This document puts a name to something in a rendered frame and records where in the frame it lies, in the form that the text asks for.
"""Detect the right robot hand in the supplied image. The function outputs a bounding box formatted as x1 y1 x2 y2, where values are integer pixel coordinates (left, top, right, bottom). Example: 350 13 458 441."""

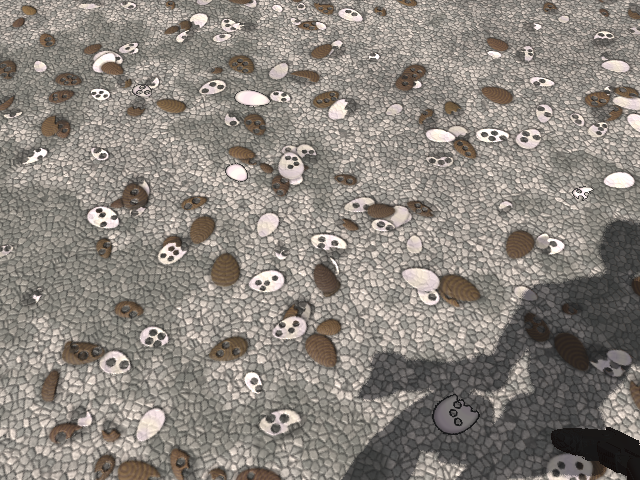
551 427 640 480

